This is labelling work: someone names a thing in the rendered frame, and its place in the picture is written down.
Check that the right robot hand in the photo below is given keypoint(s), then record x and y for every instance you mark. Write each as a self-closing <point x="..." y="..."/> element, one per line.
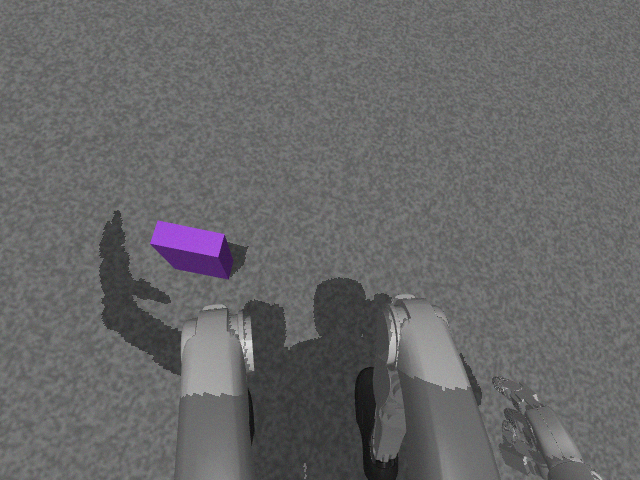
<point x="542" y="428"/>

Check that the right robot foot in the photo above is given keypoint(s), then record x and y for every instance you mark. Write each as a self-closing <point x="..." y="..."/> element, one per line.
<point x="365" y="406"/>

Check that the right robot arm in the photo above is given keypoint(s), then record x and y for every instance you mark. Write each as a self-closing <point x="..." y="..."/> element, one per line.
<point x="573" y="471"/>

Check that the carton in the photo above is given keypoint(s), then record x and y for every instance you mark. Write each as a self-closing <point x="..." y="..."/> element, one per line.
<point x="193" y="250"/>

